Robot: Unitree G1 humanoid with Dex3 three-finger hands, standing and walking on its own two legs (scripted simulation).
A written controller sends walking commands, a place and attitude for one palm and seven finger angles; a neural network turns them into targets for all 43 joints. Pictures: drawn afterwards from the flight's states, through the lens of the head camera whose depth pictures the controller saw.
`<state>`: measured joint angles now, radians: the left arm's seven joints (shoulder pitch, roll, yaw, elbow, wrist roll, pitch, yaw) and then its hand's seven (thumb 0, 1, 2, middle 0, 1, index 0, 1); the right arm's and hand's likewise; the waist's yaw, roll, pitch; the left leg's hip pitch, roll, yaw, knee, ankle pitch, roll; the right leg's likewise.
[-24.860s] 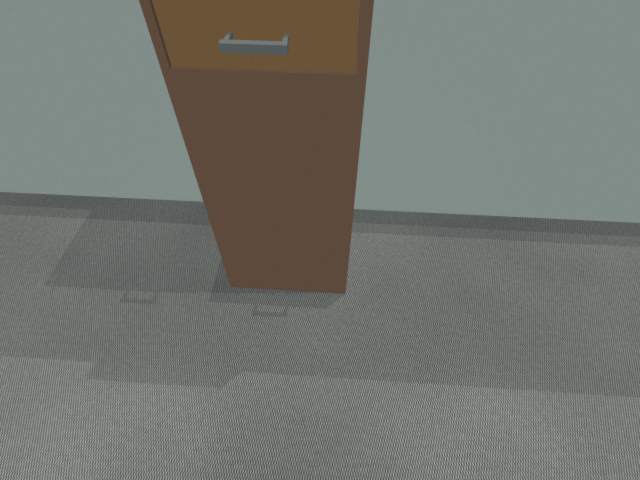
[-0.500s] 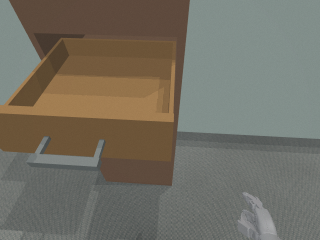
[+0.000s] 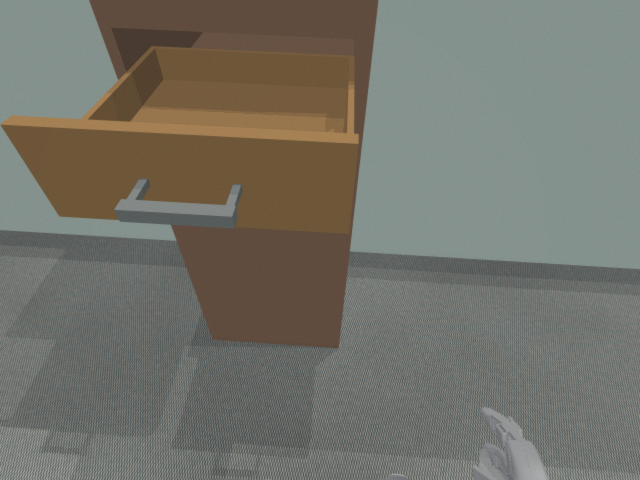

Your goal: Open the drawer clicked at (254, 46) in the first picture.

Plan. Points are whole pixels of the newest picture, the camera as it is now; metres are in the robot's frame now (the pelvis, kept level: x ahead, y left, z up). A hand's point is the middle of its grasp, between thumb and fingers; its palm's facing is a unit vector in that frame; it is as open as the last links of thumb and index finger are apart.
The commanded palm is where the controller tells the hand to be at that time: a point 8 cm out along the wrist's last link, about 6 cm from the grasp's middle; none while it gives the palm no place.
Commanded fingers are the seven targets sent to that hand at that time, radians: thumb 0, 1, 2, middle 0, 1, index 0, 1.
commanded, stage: step back with the hand held close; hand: left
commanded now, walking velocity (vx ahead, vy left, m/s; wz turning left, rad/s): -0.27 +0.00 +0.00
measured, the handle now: (183, 201) +0.37 +0.18 +0.18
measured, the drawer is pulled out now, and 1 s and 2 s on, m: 0.29 0.29 0.29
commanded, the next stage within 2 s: stop stepping back and stand still in 0.02 s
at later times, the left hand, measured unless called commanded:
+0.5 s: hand out of the picture +0.09 +0.21 +0.36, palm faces +0.64 -0.67 -0.37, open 7.4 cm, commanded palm +0.04 +0.26 +0.35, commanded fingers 0.00 0.90 0.90 -0.20 -0.30 -0.20 -0.30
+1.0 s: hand out of the picture +0.05 +0.21 +0.38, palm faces +0.69 -0.63 -0.36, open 7.4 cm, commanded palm -0.01 +0.25 +0.35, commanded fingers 0.00 0.90 0.90 -0.20 -0.30 -0.20 -0.30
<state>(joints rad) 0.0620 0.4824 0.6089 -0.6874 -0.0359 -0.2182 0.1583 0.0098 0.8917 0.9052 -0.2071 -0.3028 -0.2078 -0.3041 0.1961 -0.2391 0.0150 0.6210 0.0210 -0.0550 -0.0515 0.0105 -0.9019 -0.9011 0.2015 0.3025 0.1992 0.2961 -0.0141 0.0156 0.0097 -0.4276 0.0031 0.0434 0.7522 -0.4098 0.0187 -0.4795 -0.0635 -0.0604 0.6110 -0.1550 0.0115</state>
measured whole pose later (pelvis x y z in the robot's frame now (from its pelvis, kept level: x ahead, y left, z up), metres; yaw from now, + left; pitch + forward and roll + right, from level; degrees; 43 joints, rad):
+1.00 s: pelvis -0.13 -0.03 +0.02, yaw +0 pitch +0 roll +0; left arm 0.15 0.57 0.69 -0.60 -0.04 -0.28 0.14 0.00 0.88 0.90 -0.22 -0.30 -0.22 -0.31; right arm 0.25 -0.22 0.02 0.69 0.03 -0.08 -0.06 0.01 -0.90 -0.90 0.20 0.30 0.20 0.30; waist 0.01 0.03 -0.04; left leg -0.40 0.02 0.02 0.79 -0.34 0.00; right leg -0.25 0.00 -0.09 0.48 -0.24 -0.04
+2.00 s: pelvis -0.17 -0.01 +0.01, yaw +0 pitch +0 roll +2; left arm 0.13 0.43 0.26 0.12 0.00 -0.04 0.04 0.00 0.91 0.91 -0.19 -0.30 -0.19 -0.30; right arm 0.11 -0.32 -0.01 0.83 0.01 -0.11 -0.01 0.01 -0.90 -0.90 0.20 0.30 0.20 0.30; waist -0.02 0.10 -0.08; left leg -0.34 -0.04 0.06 0.58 -0.24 0.03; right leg -0.39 -0.05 0.02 0.69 -0.33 -0.01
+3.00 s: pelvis -0.19 -0.05 +0.03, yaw +2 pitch -2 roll +0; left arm 0.19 0.18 0.02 1.10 0.02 -0.01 0.02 0.01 0.91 0.90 -0.21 -0.30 -0.21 -0.30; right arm 0.32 -0.22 -0.01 1.12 -0.01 0.01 -0.03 0.00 -0.91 -0.90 0.20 0.30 0.19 0.30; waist -0.02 0.01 0.05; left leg -0.11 -0.01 0.05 0.39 -0.25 0.02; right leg -0.22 0.04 -0.05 0.38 -0.12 -0.06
